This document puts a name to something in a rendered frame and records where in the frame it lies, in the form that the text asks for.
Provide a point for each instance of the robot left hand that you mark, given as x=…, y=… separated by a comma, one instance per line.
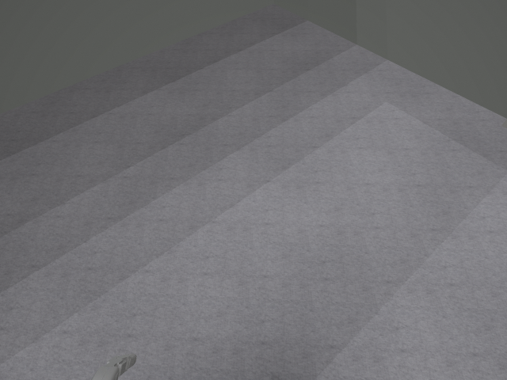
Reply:
x=115, y=367

